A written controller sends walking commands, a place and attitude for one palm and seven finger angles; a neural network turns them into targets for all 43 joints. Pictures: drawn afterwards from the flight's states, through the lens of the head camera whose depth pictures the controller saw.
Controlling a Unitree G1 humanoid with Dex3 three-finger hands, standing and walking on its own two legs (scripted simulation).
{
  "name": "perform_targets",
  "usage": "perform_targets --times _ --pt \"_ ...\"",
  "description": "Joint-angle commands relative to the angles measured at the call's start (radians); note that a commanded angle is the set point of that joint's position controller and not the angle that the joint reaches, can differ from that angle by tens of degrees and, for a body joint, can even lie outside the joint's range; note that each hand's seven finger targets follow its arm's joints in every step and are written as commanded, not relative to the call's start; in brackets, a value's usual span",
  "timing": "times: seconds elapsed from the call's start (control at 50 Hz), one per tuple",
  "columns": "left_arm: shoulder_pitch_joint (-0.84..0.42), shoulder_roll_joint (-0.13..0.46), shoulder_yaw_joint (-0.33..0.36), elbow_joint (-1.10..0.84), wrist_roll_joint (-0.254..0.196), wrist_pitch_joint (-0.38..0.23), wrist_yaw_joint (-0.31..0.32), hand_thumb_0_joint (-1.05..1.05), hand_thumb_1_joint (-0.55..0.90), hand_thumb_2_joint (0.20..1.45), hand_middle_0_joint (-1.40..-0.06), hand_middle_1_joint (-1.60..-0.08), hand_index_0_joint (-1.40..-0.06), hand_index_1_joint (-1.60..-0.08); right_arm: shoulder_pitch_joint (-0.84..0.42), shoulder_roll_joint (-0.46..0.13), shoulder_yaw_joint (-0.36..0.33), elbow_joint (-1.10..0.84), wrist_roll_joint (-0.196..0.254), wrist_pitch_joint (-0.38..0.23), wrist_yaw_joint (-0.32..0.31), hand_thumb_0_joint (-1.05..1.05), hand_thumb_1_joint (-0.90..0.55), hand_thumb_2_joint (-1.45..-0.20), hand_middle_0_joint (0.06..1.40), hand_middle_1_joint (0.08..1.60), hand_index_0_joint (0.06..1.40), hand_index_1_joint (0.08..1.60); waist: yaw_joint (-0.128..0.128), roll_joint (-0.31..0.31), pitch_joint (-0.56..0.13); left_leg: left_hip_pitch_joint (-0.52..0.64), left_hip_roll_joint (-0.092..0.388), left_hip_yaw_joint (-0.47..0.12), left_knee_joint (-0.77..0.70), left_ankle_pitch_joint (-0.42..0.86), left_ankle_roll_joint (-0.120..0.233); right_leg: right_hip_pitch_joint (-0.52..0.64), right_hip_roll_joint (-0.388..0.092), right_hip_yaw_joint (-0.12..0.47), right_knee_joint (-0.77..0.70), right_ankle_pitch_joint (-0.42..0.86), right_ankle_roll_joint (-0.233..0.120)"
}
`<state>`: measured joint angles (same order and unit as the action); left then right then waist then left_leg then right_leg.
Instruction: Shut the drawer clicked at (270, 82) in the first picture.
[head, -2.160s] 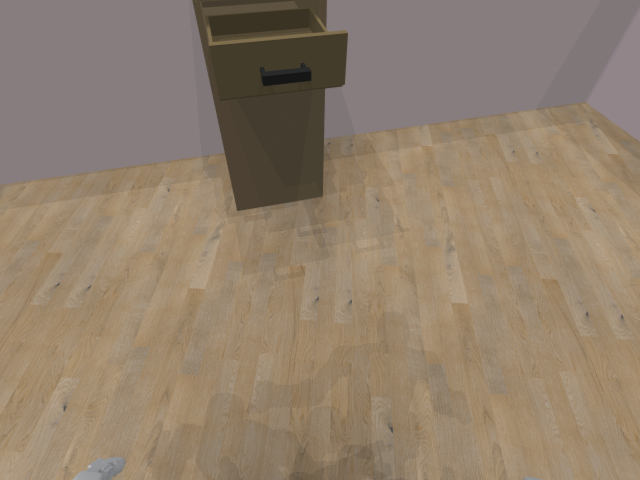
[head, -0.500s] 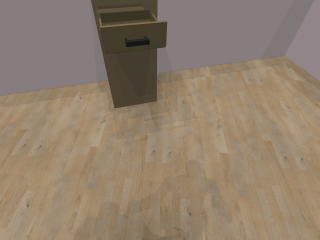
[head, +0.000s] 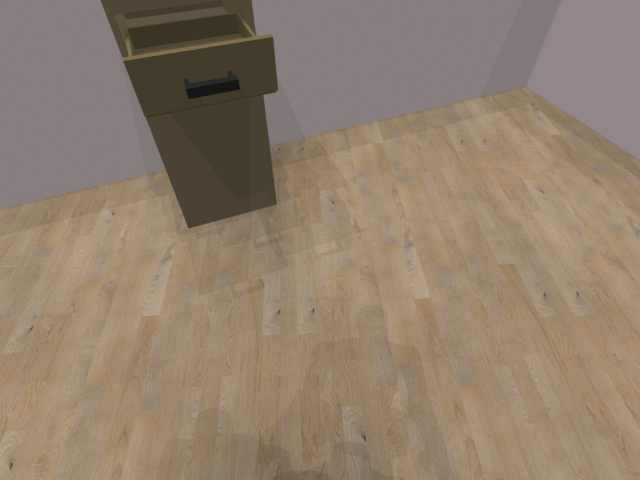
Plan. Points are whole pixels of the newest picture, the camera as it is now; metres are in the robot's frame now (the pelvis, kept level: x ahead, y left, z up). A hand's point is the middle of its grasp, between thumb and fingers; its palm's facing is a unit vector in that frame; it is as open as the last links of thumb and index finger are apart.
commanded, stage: walk to a spot facing it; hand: left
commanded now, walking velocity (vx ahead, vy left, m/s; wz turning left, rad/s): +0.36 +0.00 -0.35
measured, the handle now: (210, 82) +0.94 +0.36 +0.02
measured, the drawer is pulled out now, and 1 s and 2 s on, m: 0.30 0.30 0.30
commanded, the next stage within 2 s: turn to face it in 1.00 s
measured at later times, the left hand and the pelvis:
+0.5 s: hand (180, 432) +0.21 +0.24 -0.17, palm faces -0.11 -0.98 -0.19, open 7.4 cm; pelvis +0.20 +0.05 +0.01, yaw -13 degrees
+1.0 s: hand (319, 249) +0.57 +0.06 -0.15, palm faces -0.45 -0.86 -0.22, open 7.3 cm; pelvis +0.38 -0.06 +0.00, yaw -26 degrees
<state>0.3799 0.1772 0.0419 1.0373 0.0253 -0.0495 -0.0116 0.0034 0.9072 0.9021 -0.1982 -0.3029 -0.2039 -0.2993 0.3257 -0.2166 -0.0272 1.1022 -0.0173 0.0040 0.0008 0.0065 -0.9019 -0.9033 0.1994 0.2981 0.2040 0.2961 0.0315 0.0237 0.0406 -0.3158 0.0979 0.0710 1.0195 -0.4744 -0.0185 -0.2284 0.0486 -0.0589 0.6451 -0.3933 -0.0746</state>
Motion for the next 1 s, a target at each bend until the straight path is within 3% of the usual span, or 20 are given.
perform_targets --times 0.0,0.06,0.24,0.3,0.32,0.34,0.36,0.38,0.42,0.48,0.6,0.68,0.76,0.78,0.82,0.84,0.86,0.88,0.92,0.98 --pt "0.169 0.159 0.028 0.005 -0.001 -0.021 0.03 0.0 0.9 0.9 -0.2 -0.3 -0.2 -0.3 -0.214 -0.065 -0.029 -0.164 -0.008 -0.059 0.002 0.0 -0.9 -0.9 0.2 0.3 0.2 0.3 0.027 -0.042 0.06 -0.42 0.034 -0.045 0.17 0.105 -0.013 0.202 -0.342 0.482 -0.394 0.376 -0.172" --pt "0.141 0.132 0.026 0.009 0.0 -0.031 0.032 0.0 0.9 0.9 -0.2 -0.3 -0.2 -0.3 -0.182 -0.035 -0.037 -0.154 -0.003 -0.041 0.012 0.0 -0.9 -0.9 0.2 0.3 0.2 0.3 -0.01 -0.101 0.056 -0.366 0.029 -0.021 0.083 0.197 -0.031 0.135 -0.284 0.362 -0.43 0.378 -0.142" --pt "0.144 0.134 0.039 0.038 0.004 -0.029 0.043 0.0 0.9 0.9 -0.2 -0.3 -0.2 -0.3 -0.303 0.001 -0.035 -0.229 0.008 -0.061 0.03 0.0 -0.9 -0.9 0.2 0.3 0.2 0.3 0.008 -0.166 0.072 -0.174 -0.021 0.017 -0.299 0.27 0.007 0.135 -0.236 0.275 -0.392 0.527 -0.082" --pt "0.112 0.134 0.049 0.027 -0.006 -0.028 0.038 0.0 0.9 0.9 -0.2 -0.3 -0.2 -0.3 -0.04 -0.052 -0.051 -0.149 -0.002 -0.074 0.001 0.0 -0.9 -0.9 0.2 0.3 0.2 0.3 -0.107 -0.108 -0.042 0.23 -0.077 0.037 -0.47 0.317 0.04 0.039 -0.162 0.224 -0.072 0.707 -0.045" --pt "0.132 0.093 0.048 0.017 -0.011 -0.025 0.03 0.0 0.9 0.9 -0.2 -0.3 -0.2 -0.3 0.117 -0.138 -0.071 -0.111 -0.012 -0.076 -0.013 0.0 -0.9 -0.9 0.2 0.3 0.2 0.3 -0.157 0.024 -0.154 0.462 0.068 -0.128 -0.496 0.259 0.078 -0.103 -0.098 0.182 0.164 0.482 -0.018" --pt "0.168 0.036 0.045 -0.009 -0.023 -0.023 0.016 0.0 0.9 0.9 -0.2 -0.3 -0.2 -0.3 0.212 -0.238 -0.091 -0.095 -0.022 -0.079 -0.016 0.0 -0.9 -0.9 0.2 0.3 0.2 0.3 -0.152 0.286 -0.236 0.573 0.367 -0.534 -0.665 0.184 0.185 -0.313 0.031 0.06 0.523 -0.118 0.024" --pt "0.12 0.049 0.043 -0.034 -0.011 -0.026 0.017 0.0 0.9 0.9 -0.2 -0.3 -0.2 -0.3 0.166 -0.222 -0.082 -0.111 -0.008 -0.068 -0.014 0.0 -0.9 -0.9 0.2 0.3 0.2 0.3 -0.129 0.19 -0.176 0.433 0.417 -0.622 -0.779 -0.004 0.235 -0.371 -0.01 0.102 0.665 -0.162 0.006" --pt "0.053 0.046 0.041 -0.041 -0.006 -0.018 0.017 0.0 0.9 0.9 -0.2 -0.3 -0.2 -0.3 0.078 -0.163 -0.07 -0.126 -0.006 -0.072 -0.018 0.0 -0.9 -0.9 0.2 0.3 0.2 0.3 -0.109 0.176 -0.089 0.302 0.39 -0.566 -0.831 -0.129 0.212 -0.417 -0.06 0.11 0.742 -0.072 0.008" --pt "0.011 0.039 0.043 -0.042 0.004 0.001 -0.005 0.0 0.9 0.9 -0.2 -0.3 -0.2 -0.3 -0.031 -0.051 -0.04 -0.141 -0.006 -0.083 -0.021 0.0 -0.9 -0.9 0.2 0.3 0.2 0.3 -0.044 0.123 0.049 0.09 0.307 -0.374 -0.852 -0.068 0.17 -0.402 -0.133 0.098 0.717 0.056 0.017" --pt "0.034 0.007 0.043 -0.038 0.011 0.038 -0.016 0.0 0.9 0.9 -0.2 -0.3 -0.2 -0.3 -0.043 -0.032 -0.036 -0.133 -0.007 -0.104 -0.023 0.0 -0.9 -0.9 0.2 0.3 0.2 0.3 0.005 0.083 0.017 0.035 0.238 -0.108 -0.835 0.199 0.147 -0.35 -0.158 0.077 0.611 0.128 0.042" --pt "-0.147 0.02 0.042 -0.119 0.014 0.055 -0.035 0.0 0.9 0.9 -0.2 -0.3 -0.2 -0.3 0.037 -0.072 -0.046 -0.121 -0.006 -0.111 -0.019 0.0 -0.9 -0.9 0.2 0.3 0.2 0.3 -0.024 0.067 0.048 0.166 0.231 0.035 -0.848 0.353 0.165 -0.434 -0.187 0.025 0.319 0.251 0.079" --pt "-0.297 0.022 0.033 -0.169 0.009 0.051 -0.04 0.0 0.9 0.9 -0.2 -0.3 -0.2 -0.3 0.103 -0.1 -0.047 -0.101 -0.012 -0.1 -0.015 0.0 -0.9 -0.9 0.2 0.3 0.2 0.3 -0.074 0.074 0.072 0.232 0.241 0.096 -0.814 0.459 0.151 -0.386 -0.155 -0.032 0.13 0.247 0.07" --pt "-0.343 0.044 0.033 -0.189 0.007 0.041 -0.04 0.0 0.9 0.9 -0.2 -0.3 -0.2 -0.3 0.126 -0.126 -0.048 -0.092 -0.02 -0.084 -0.014 0.0 -0.9 -0.9 0.2 0.3 0.2 0.3 -0.076 0.073 0.068 0.287 0.264 0.136 -0.729 0.585 0.13 -0.299 -0.111 -0.073 0.036 0.165 0.038" --pt "-0.312 0.055 0.035 -0.182 0.007 0.036 -0.039 0.0 0.9 0.9 -0.2 -0.3 -0.2 -0.3 0.122 -0.135 -0.048 -0.093 -0.019 -0.081 -0.014 0.0 -0.9 -0.9 0.2 0.3 0.2 0.3 -0.059 0.081 0.041 0.303 0.261 0.158 -0.653 0.711 0.123 -0.232 -0.086 -0.094 0.009 0.133 0.025" --pt "-0.072 0.114 0.051 -0.109 0.011 0.019 -0.03 0.0 0.9 0.9 -0.2 -0.3 -0.2 -0.3 0.091 -0.147 -0.046 -0.105 -0.009 -0.076 -0.008 0.0 -0.9 -0.9 0.2 0.3 0.2 0.3 0.061 0.021 -0.097 0.204 0.199 0.241 -0.288 0.876 0.067 0.127 -0.019 -0.137 -0.102 0.187 -0.013" --pt "0.067 0.232 0.082 -0.077 0.013 0.005 -0.017 0.0 0.9 0.9 -0.2 -0.3 -0.2 -0.3 0.102 -0.099 -0.037 -0.13 0.006 -0.075 0.004 0.0 -0.9 -0.9 0.2 0.3 0.2 0.3 0.116 -0.163 -0.223 -0.077 0.122 0.262 0.032 0.519 0.017 0.423 -0.251 0.172 -0.161 0.143 -0.089" --pt "0.139 0.33 0.098 -0.062 -0.011 0.005 -0.007 0.0 0.9 0.9 -0.2 -0.3 -0.2 -0.3 0.059 -0.057 -0.027 -0.178 0.014 -0.079 -0.001 0.0 -0.9 -0.9 0.2 0.3 0.2 0.3 0.109 -0.262 -0.28 -0.339 -0.014 0.156 0.318 -0.107 -0.023 0.542 -0.491 0.604 -0.29 0.311 -0.209" --pt "0.099 0.334 0.098 -0.072 -0.02 0.009 0.002 0.0 0.9 0.9 -0.2 -0.3 -0.2 -0.3 -0.015 -0.085 -0.035 -0.181 0.014 -0.079 -0.005 0.0 -0.9 -0.9 0.2 0.3 0.2 0.3 0.115 -0.17 -0.264 -0.369 0.025 0.009 0.396 -0.062 -0.005 0.447 -0.485 0.589 -0.339 0.254 -0.216" --pt "-0.074 0.224 0.066 -0.109 -0.02 0.005 0.013 0.0 0.9 0.9 -0.2 -0.3 -0.2 -0.3 -0.052 -0.076 -0.039 -0.166 -0.001 -0.066 -0.007 0.0 -0.9 -0.9 0.2 0.3 0.2 0.3 0.027 -0.03 -0.085 -0.344 0.089 -0.048 0.337 0.117 -0.009 0.184 -0.394 0.393 -0.378 0.241 -0.158" --pt "-0.148 0.157 0.041 -0.11 -0.009 -0.014 0.017 0.0 0.9 0.9 -0.2 -0.3 -0.2 -0.3 0.057 -0.035 -0.033 -0.109 -0.012 -0.029 -0.006 0.0 -0.9 -0.9 0.2 0.3 0.2 0.3 -0.063 -0.108 -0.039 -0.21 0.085 -0.027 0.188 0.186 -0.031 -0.024 -0.301 0.194 -0.412 0.385 -0.104"
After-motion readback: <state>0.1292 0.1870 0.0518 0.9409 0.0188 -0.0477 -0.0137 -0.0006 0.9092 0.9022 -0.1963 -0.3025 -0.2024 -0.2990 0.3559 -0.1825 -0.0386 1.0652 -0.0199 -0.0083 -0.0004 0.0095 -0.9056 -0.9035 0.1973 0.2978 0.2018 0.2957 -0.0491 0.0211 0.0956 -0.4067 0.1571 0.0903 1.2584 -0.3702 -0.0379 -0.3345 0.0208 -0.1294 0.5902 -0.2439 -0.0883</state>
